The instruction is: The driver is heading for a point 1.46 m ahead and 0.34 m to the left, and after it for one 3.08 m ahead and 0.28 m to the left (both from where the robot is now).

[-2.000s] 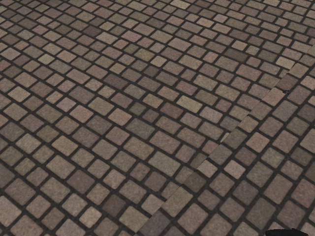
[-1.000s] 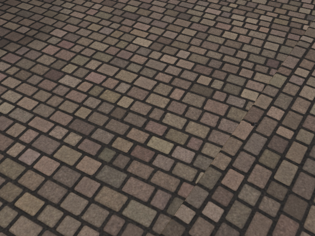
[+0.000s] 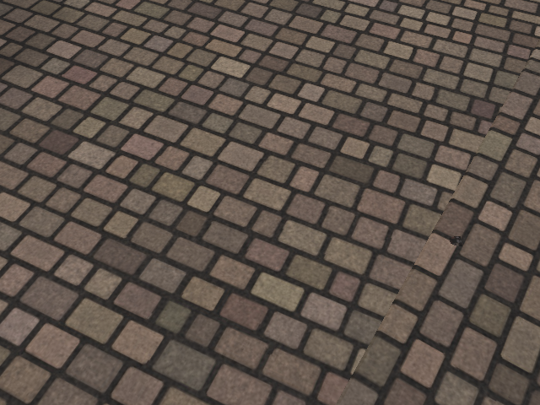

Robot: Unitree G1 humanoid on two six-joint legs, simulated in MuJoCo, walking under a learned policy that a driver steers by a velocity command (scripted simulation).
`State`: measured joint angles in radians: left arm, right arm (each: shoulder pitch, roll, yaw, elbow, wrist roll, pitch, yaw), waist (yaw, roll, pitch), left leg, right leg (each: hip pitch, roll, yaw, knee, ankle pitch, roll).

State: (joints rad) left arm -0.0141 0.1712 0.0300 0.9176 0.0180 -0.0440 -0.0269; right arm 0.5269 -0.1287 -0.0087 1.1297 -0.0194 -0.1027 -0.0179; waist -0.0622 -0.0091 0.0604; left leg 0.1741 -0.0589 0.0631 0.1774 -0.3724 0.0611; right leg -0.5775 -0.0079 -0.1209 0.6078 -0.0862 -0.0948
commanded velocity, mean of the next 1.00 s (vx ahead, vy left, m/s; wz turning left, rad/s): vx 0.49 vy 0.00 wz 0.41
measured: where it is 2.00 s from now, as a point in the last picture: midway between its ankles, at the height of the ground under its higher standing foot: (161, 203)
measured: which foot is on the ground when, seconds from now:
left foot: down 0.00-0.06, up 0.08-0.60, down 0.62-1.00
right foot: up 0.00-0.04, down 0.06-0.62, up 0.64-1.00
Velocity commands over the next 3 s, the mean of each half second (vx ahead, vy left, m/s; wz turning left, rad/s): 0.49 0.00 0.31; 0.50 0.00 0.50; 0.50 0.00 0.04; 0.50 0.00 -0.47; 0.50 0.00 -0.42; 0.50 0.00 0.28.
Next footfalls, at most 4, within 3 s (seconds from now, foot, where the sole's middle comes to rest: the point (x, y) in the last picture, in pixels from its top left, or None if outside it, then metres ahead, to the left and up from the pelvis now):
0.06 right None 0.21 -0.08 -0.77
0.62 left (224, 395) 0.47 0.10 -0.77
1.14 right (222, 261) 0.84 0.11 -0.77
1.66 left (122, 222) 0.99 0.40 -0.77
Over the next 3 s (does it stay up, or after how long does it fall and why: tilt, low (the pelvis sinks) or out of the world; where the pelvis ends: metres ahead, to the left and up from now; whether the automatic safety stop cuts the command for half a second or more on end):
stays up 1.58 0.34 0.01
